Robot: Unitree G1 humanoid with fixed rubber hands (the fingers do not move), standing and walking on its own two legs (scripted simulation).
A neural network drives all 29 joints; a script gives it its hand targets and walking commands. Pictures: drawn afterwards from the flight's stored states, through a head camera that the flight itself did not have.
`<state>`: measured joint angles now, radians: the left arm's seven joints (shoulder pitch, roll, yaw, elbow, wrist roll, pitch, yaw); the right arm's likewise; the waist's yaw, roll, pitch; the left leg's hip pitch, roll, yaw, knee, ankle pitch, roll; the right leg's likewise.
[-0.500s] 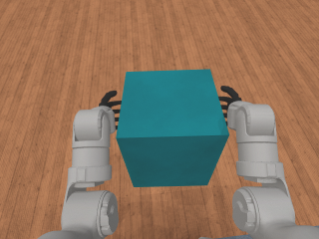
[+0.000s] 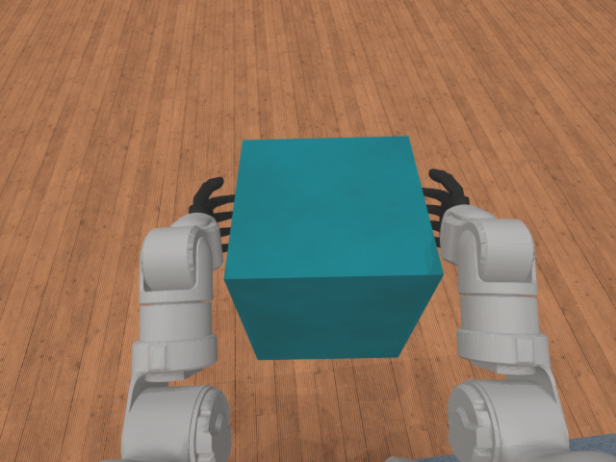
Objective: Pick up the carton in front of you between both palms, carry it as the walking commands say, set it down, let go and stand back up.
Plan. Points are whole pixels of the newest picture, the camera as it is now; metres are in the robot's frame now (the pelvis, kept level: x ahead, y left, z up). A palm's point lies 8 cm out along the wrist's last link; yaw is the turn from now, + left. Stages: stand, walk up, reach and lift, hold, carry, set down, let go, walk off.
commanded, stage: carry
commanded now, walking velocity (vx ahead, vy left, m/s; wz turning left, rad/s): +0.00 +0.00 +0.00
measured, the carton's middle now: (326, 257) +0.37 +0.00 +0.04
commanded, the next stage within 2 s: none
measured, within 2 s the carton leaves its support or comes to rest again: neither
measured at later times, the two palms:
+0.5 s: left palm (196, 258) +0.31 +0.15 +0.13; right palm (469, 251) +0.31 -0.15 +0.13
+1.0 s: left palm (187, 270) +0.30 +0.16 +0.13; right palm (464, 262) +0.30 -0.14 +0.13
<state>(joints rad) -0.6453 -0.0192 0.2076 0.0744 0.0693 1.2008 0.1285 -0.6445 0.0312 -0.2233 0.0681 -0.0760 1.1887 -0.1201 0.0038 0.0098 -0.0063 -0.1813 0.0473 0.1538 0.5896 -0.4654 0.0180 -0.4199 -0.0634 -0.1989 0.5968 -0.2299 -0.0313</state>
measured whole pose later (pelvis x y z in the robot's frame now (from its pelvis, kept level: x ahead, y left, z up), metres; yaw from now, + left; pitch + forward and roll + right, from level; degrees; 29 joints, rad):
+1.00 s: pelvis -0.05 +0.01 +0.00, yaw +0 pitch +1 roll +0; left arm -0.67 0.00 0.20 0.19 0.07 1.23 0.13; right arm -0.67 0.00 -0.21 0.18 -0.07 1.21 -0.12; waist 0.00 0.00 -0.03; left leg -0.23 0.03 0.17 0.60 -0.40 0.04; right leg -0.42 -0.08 -0.19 0.52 -0.11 -0.03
